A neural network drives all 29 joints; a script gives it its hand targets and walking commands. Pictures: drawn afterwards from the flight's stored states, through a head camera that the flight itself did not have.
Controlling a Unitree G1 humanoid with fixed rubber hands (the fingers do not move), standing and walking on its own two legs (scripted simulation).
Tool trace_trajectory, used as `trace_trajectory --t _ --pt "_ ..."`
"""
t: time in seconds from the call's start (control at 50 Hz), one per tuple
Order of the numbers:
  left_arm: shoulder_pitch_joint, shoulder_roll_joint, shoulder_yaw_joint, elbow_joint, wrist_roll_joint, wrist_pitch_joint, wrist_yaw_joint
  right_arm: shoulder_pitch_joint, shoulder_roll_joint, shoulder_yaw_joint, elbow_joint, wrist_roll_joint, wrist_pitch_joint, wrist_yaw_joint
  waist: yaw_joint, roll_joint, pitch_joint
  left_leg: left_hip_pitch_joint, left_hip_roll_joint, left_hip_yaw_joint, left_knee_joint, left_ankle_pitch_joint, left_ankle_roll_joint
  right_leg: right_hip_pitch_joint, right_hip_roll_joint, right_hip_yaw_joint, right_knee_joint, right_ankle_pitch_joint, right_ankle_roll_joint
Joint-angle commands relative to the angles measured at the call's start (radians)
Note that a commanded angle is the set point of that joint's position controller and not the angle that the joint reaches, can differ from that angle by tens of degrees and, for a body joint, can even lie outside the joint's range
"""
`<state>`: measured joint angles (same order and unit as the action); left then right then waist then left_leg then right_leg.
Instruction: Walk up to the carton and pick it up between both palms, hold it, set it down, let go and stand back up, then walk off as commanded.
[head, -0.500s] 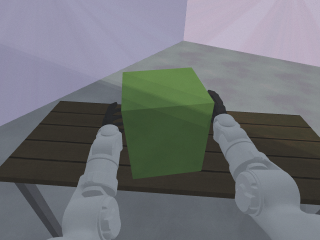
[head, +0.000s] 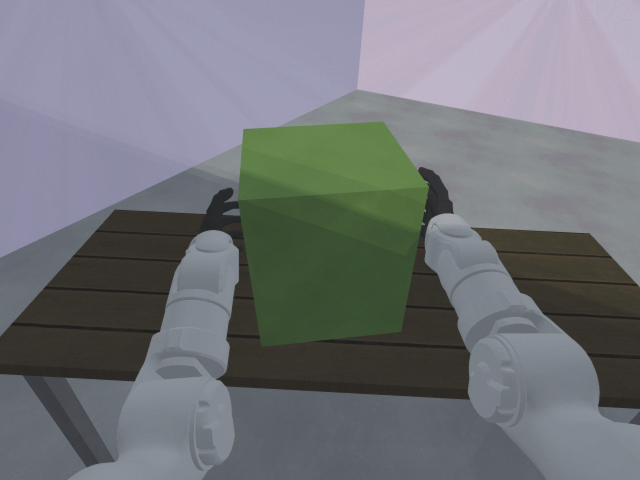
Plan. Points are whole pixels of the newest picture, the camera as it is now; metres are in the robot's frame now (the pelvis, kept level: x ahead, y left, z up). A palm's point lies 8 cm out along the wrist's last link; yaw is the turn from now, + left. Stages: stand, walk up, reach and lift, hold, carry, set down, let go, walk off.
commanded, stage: reach and lift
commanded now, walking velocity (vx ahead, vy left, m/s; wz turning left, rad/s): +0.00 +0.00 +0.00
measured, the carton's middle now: (323, 232) +0.43 +0.03 +0.15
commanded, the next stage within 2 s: hold in 0.80 s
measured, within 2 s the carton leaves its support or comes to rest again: neither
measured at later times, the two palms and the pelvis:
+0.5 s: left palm (211, 233) +0.36 +0.18 +0.19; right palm (439, 215) +0.38 -0.12 +0.21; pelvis +0.00 +0.00 +0.00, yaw +0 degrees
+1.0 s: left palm (206, 223) +0.35 +0.18 +0.21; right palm (443, 205) +0.37 -0.12 +0.23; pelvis -0.01 +0.00 +0.00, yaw +0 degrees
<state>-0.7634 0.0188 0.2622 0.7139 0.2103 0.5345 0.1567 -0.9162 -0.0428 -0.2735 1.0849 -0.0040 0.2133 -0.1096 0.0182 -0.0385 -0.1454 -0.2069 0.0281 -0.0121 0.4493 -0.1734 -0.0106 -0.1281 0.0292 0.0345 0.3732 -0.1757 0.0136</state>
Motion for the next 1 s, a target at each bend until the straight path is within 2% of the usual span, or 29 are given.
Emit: trace_trajectory --t 0.0,0.24,0.4,0.54,0.82,0.98 --pt "-1.018 -0.663 -0.376 -0.365 -0.174 -0.127 -0.217 -0.845 0.634 0.271 -0.333 0.146 -0.021 0.102 -0.147 0.084 -0.353 0.188 -0.07 0.001 -0.135 0.133 -0.049 0.151 0.008 -0.086 -0.104 0.15 0.028" --pt "-1.038 -0.66 -0.373 -0.369 -0.178 -0.106 -0.224 -0.853 0.627 0.261 -0.324 0.151 0.002 0.099 -0.159 0.087 -0.351 0.185 -0.068 0.0 -0.142 0.131 -0.048 0.154 0.012 -0.081 -0.102 0.138 0.026" --pt "-1.039 -0.651 -0.37 -0.39 -0.175 -0.093 -0.228 -0.854 0.627 0.281 -0.33 0.173 0.016 0.094 -0.156 0.09 -0.355 0.195 -0.069 0.002 -0.138 0.165 -0.048 0.174 0.015 -0.076 -0.098 0.163 0.026" --pt "-1.055 -0.647 -0.364 -0.379 -0.178 -0.078 -0.226 -0.89 0.625 0.281 -0.337 0.183 0.026 0.094 -0.145 0.091 -0.341 0.176 -0.066 0.003 -0.148 0.135 -0.044 0.166 0.016 -0.072 -0.1 0.128 0.021" --pt "-1.039 -0.662 -0.397 -0.432 -0.198 -0.03 -0.231 -0.88 0.611 0.318 -0.395 0.228 0.078 0.074 -0.168 0.095 -0.347 0.176 -0.065 -0.011 -0.143 0.149 -0.045 0.189 0.021 -0.062 -0.102 0.16 0.018" --pt "-1.044 -0.662 -0.408 -0.455 -0.203 0.001 -0.237 -0.876 0.613 0.339 -0.431 0.249 0.118 0.064 -0.174 0.103 -0.332 0.154 -0.066 -0.016 -0.153 0.092 -0.041 0.182 0.02 -0.054 -0.106 0.127 0.017"
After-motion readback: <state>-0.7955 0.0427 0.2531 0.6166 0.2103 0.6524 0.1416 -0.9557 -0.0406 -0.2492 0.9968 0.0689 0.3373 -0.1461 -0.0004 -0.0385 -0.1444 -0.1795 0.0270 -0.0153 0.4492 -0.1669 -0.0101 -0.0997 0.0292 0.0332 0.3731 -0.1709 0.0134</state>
